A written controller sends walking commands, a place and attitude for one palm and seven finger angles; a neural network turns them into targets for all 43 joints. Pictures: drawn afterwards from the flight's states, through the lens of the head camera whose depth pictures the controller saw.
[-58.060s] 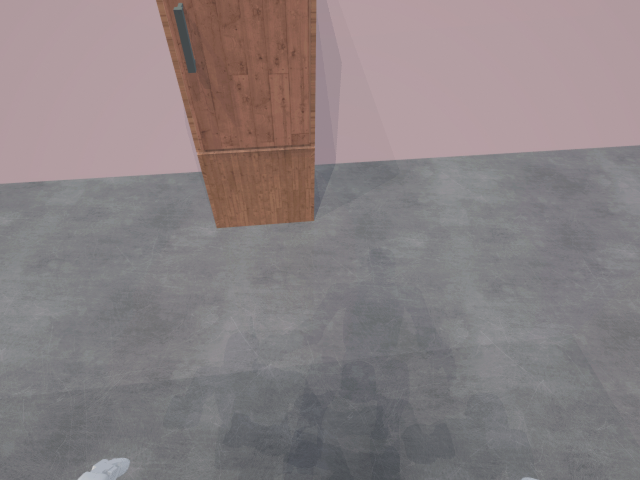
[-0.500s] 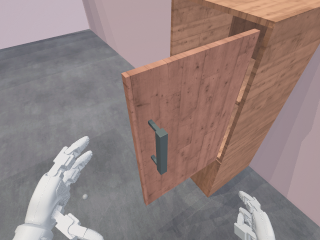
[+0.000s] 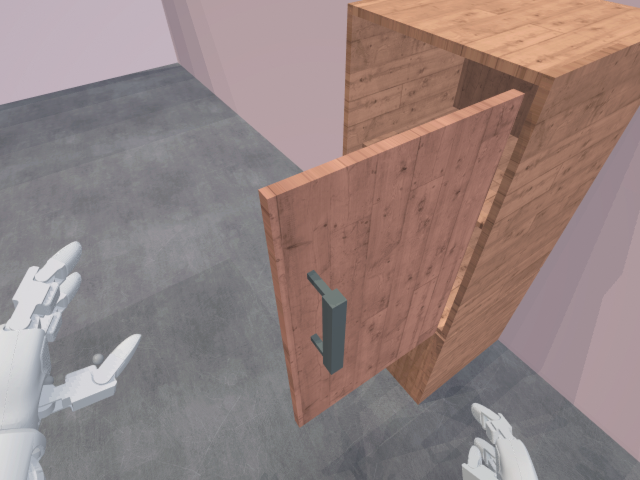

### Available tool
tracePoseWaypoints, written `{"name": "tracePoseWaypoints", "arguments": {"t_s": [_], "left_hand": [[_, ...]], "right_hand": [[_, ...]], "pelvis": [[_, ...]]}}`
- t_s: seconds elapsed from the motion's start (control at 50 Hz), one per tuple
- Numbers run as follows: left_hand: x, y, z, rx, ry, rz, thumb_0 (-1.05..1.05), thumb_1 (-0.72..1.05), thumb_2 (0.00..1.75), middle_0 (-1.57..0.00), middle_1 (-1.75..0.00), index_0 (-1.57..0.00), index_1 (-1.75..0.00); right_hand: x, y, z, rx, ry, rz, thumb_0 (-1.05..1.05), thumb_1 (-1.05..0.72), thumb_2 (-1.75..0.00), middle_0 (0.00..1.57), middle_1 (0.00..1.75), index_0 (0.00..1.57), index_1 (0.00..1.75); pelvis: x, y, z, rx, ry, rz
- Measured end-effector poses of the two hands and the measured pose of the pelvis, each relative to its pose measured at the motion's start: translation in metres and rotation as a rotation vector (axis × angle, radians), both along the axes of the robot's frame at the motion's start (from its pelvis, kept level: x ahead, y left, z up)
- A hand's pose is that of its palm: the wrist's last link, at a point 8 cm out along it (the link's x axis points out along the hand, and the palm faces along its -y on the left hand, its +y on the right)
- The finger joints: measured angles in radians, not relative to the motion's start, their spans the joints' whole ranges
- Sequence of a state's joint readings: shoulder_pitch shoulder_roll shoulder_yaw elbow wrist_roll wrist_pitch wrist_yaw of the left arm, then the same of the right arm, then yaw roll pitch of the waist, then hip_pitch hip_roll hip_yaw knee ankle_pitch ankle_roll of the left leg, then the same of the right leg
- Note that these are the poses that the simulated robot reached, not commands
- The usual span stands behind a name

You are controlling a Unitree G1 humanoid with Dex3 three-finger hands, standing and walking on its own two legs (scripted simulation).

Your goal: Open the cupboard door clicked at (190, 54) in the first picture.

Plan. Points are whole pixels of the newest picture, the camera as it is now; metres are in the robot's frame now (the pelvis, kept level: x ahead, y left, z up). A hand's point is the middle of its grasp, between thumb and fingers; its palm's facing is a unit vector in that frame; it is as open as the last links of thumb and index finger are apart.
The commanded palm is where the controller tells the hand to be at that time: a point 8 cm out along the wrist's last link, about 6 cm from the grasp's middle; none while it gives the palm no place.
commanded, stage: draw the hand back to the body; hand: left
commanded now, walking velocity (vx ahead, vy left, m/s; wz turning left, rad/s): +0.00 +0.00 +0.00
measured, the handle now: (324, 324) +0.31 +0.03 +0.04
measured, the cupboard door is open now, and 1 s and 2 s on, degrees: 89 89 89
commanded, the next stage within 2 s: step back with the hand held close in 0.52 s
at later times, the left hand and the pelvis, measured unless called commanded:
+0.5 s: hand (90, 344) +0.19 +0.24 +0.16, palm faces +0.43 -0.81 -0.41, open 7.5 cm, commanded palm +0.14 +0.28 +0.18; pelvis +0.00 -0.02 +0.01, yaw +0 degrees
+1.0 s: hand (91, 354) +0.18 +0.24 +0.15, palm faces +0.29 -0.82 -0.49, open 7.4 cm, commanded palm +0.12 +0.28 +0.18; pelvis -0.03 -0.01 +0.01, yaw -2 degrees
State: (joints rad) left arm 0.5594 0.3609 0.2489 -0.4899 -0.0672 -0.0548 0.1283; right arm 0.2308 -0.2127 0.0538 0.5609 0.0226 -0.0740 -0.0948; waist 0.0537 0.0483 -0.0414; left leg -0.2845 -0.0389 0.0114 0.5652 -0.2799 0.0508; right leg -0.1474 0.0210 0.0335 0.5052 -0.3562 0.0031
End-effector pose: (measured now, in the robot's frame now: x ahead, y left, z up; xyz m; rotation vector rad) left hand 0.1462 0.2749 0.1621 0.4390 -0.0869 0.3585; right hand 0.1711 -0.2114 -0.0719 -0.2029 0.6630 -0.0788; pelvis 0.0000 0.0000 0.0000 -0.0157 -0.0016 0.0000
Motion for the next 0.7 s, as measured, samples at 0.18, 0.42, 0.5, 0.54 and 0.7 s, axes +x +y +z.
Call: {"name": "tracePoseWaypoints", "arguments": {"t_s": [0.18,0.42,0.5,0.54,0.7], "left_hand": [[0.006,0.018,0.022,0.055,-0.057,0.072,0.00,0.66,0.80,-0.20,-0.30,-0.20,-0.31],[0.005,0.003,0.011,0.011,-0.010,0.069,0.01,0.86,0.88,-0.21,-0.30,-0.21,-0.31],[0.003,0.000,0.015,0.024,-0.027,0.071,0.01,0.88,0.89,-0.21,-0.30,-0.21,-0.31],[0.002,-0.001,0.018,0.030,-0.037,0.074,0.01,0.88,0.89,-0.21,-0.30,-0.21,-0.31],[0.002,-0.004,0.022,0.052,-0.041,0.078,0.01,0.88,0.89,-0.21,-0.30,-0.21,-0.31]], "right_hand": [[0.014,-0.012,0.007,-0.015,-0.002,0.001,0.02,-0.90,-0.90,0.20,0.30,0.20,0.30],[0.012,-0.024,0.005,-0.008,0.021,-0.007,0.02,-0.90,-0.90,0.20,0.30,0.20,0.30],[0.010,-0.027,0.004,-0.007,0.025,-0.006,0.02,-0.90,-0.90,0.20,0.30,0.20,0.30],[0.009,-0.029,0.003,-0.004,0.025,-0.005,0.02,-0.90,-0.90,0.20,0.30,0.20,0.30],[0.007,-0.035,0.000,0.006,0.034,-0.008,0.02,-0.90,-0.90,0.20,0.30,0.20,0.30]], "pelvis": [[0.006,-0.005,0.004,0.004,-0.004,-0.002],[0.005,-0.016,0.007,0.009,-0.014,0.000],[0.005,-0.020,0.007,0.008,-0.022,0.002],[0.004,-0.022,0.007,0.009,-0.026,0.003],[0.002,-0.028,0.008,0.005,-0.027,0.004]]}}
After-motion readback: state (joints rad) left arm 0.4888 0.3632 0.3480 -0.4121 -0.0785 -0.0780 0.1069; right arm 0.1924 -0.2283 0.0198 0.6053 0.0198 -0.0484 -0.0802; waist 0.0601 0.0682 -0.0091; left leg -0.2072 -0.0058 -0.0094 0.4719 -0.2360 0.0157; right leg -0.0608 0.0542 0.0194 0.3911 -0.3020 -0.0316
